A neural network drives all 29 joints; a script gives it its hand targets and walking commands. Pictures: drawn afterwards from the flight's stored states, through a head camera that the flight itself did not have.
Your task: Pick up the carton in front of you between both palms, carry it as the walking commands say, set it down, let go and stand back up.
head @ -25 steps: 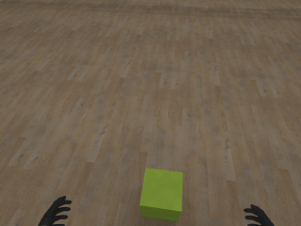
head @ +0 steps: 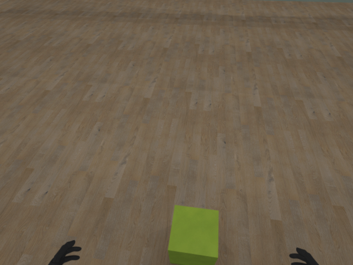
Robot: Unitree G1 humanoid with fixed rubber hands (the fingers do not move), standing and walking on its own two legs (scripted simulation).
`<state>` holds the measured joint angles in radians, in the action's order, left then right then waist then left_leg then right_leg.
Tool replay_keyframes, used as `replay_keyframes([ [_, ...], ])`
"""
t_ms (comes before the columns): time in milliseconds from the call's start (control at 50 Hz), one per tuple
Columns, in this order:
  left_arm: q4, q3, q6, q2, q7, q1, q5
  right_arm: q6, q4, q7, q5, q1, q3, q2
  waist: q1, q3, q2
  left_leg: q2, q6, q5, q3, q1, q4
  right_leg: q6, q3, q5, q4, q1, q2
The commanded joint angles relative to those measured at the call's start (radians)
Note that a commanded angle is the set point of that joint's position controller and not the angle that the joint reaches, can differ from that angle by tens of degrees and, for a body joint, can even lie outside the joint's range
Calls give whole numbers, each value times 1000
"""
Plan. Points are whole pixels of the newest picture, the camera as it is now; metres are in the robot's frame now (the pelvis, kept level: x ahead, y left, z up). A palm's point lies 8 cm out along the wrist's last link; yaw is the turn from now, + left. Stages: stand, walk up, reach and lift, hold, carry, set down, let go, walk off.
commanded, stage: stand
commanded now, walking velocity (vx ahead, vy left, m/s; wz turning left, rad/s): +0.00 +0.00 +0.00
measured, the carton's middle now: (193, 237) +0.37 -0.04 -0.65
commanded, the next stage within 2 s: none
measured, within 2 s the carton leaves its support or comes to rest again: neither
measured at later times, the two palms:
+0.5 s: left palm out of the picture +0.05 +0.31 -0.09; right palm out of the picture +0.06 -0.30 -0.10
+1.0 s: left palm out of the picture +0.04 +0.31 -0.09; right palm out of the picture +0.05 -0.31 -0.10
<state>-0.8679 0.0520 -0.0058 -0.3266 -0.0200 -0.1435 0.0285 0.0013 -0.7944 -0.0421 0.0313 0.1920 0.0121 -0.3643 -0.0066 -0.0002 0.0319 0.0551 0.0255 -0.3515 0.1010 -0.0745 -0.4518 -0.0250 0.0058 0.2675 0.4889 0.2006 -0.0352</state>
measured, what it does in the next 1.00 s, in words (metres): stands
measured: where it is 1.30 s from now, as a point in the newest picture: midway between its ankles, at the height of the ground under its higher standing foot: outside the picture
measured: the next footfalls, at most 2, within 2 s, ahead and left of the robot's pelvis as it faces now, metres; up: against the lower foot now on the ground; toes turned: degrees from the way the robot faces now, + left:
none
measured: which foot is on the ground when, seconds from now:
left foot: down 0.00-1.00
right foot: down 0.00-1.00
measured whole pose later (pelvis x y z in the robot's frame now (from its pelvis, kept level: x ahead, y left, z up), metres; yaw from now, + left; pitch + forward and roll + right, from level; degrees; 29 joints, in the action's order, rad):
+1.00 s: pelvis -0.04 +0.00 +0.01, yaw +1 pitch -3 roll +0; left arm -1.05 0.02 0.00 -0.38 -0.01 -0.12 0.01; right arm -0.01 -1.00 -0.02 0.01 0.16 -0.02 -0.40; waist -0.02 0.02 0.01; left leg 0.06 0.02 -0.24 0.11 -0.05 -0.36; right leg -0.02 0.00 0.15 0.37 0.16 -0.03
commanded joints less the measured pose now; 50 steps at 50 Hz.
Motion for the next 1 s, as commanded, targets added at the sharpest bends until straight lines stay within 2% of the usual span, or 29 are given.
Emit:
replay_keyframes([
  [0, 39, 34, 13, -171, -7, 29, -4, -9, 36, -3, 1, -14, 34, -154, -2, -48, -17, -117, -29, 455, 72, -75, 57, -16, 111, -380, -33, -128, 112],
  [140, 2, 18, 15, -158, -2, 33, -12, -18, 5, 1, -5, -41, 24, -148, 2, -22, -59, -114, -8, 280, 97, -68, 106, -8, 131, -244, -102, -111, 121],
  [200, -16, 22, 18, -192, -3, 35, -6, -18, -31, 2, 2, -34, 22, -172, -2, 37, 4, -108, -10, 233, 103, -118, 126, -20, 156, -203, -131, -106, 127],
  [240, -29, 25, 15, -197, 1, 37, -8, -14, -32, 7, 0, -30, 13, -143, 9, 6, -54, -114, -10, 188, 91, -94, 136, -13, 143, -169, -144, -111, 129],
  [280, -44, 16, 15, -171, 6, 7, -8, -25, -56, 10, 4, -50, 19, -187, -29, 36, -33, -130, -3, 192, 112, -147, 164, -14, 125, -186, -124, -128, 123],
  [300, -42, 19, 13, -203, 7, 33, -9, -24, -39, 12, 2, -66, 15, -171, -4, 3, -30, -118, -13, 154, 100, -111, 163, -5, 132, -168, -134, -115, 126],
  [320, -56, 20, 15, -214, 7, 32, -15, -22, -55, 13, 1, -23, 17, -186, 0, 13, -13, -117, -18, 190, 86, -110, 167, -4, 144, -153, -148, -121, 124],
  [340, -47, 11, 19, -161, 9, 26, -17, -26, -60, 9, -7, -54, 12, -179, -26, 8, -10, -127, -12, 175, 106, -129, 152, -5, 142, -173, -156, -124, 125],
  [380, -64, 15, 17, -210, 11, 29, -7, -26, -69, 10, -3, -45, 9, -168, 1, 26, 11, -121, -13, 136, 95, -121, 155, -2, 146, -102, -172, -116, 124],
  [400, -77, 6, 19, -200, 11, 39, -8, -24, -69, 8, -8, -53, 8, -161, -2, 36, -47, -118, -11, 114, 98, -138, 170, 2, 147, -84, -179, -116, 132],
  [460, -87, 0, 19, -183, 13, 23, -11, -27, -95, 10, -7, -46, 8, -193, -24, 37, -19, -122, -3, 153, 110, -139, 170, -3, 146, -121, -164, -111, 127],
  [480, -86, 8, 30, -205, 10, 33, -5, -25, -101, 13, -11, -33, 3, -169, -5, 16, -9, -110, -5, 132, 99, -125, 156, 2, 161, -58, -182, -121, 129],
  [500, -82, -4, 30, -216, 13, 37, -12, -25, -99, 11, -10, -34, 7, -181, 6, 31, -17, -126, 2, 161, 109, -139, 166, -10, 153, -121, -167, -106, 133],
  [520, -99, 5, 27, -210, 14, 17, -14, -23, -115, 14, -8, -15, 1, -189, -20, 38, -39, -111, -4, 151, 101, -134, 148, 0, 143, -92, -181, -118, 125],
  [540, -109, 4, 21, -230, 11, 43, 1, -21, -115, 14, -11, -28, 9, -201, 6, 58, -37, -110, -3, 139, 102, -126, 161, 0, 153, -77, -184, -91, 134],
  [600, -106, 1, 21, -202, 15, 31, -13, -27, -121, 16, -12, -31, 2, -197, -8, 16, -36, -123, -6, 170, 111, -131, 153, -1, 135, -168, -173, -132, 134],
  [620, -111, -4, 21, -205, 13, 49, -13, -21, -112, 11, -10, -25, 4, -201, 10, -14, -31, -111, -5, 192, 90, -113, 145, -1, 144, -139, -174, -135, 134],
  [660, -121, -2, 27, -225, 12, 46, -18, -24, -124, 12, -14, -20, 1, -174, 6, -42, -53, -120, -7, 183, 96, -87, 143, 5, 170, -137, -177, -154, 142],
  [680, -105, 0, 24, -216, 9, 62, -9, -24, -131, 13, -9, -38, 2, -178, -1, 23, -6, -121, -1, 176, 117, -148, 159, -5, 137, -157, -161, -149, 138],
  [700, -115, -3, 22, -215, 11, 47, -13, -26, -132, 8, -13, -40, -2, -187, -15, 3, -7, -130, -3, 248, 112, -144, 160, -14, 137, -214, -152, -173, 149],
  [720, -127, -6, 28, -219, 11, 38, -14, -28, -136, 8, -9, -34, 2, -194, -1, 5, -21, -128, -7, 291, 105, -112, 156, -12, 132, -279, -136, -146, 141],
  [760, -116, -2, 24, -226, 5, 33, -17, -23, -147, 11, -13, -39, 2, -216, -18, -13, 29, -128, -13, 269, 118, -122, 178, -13, 126, -254, -133, -176, 138],
  [820, -135, -7, 24, -219, 8, 63, -14, -17, -143, 14, -18, -49, 2, -192, 2, 31, -67, -133, -6, 255, 116, -123, 180, 0, 124, -165, -159, -142, 128],
  [840, -131, -4, 22, -214, 10, 47, -18, -19, -155, 10, -13, -47, -1, -204, -23, 40, -64, -130, -4, 219, 114, -126, 167, -3, 132, -171, -165, -143, 139],
  [860, -138, -11, 23, -215, 9, 52, -13, -19, -160, 13, -15, -47, 4, -211, -4, -9, -15, -122, -11, 220, 106, -97, 172, 2, 137, -181, -161, -156, 136],
  [880, -139, -6, 19, -233, 9, 57, -22, -19, -159, 12, -15, -60, 3, -215, -17, 20, -9, -115, -11, 213, 107, -122, 177, 1, 129, -174, -168, -161, 145],
  [900, -144, -6, 23, -244, 11, 54, -24, -18, -152, 11, -17, -50, -6, -177, 4, 35, -29, -131, -8, 212, 109, -108, 176, -2, 143, -155, -182, -118, 145],
  [920, -147, -14, 16, -216, 12, 46, -15, -16, -155, 14, -15, -55, -6, -208, -10, 47, -38, -122, -14, 153, 106, -122, 169, 3, 135, -134, -190, -128, 144],
  [980, -129, -6, 17, -235, 11, 69, -15, -21, -168, 13, -13, -45, 0, -207, 1, 34, -13, -136, 5, 188, 102, -116, 171, -13, 153, -138, -178, -100, 151],
])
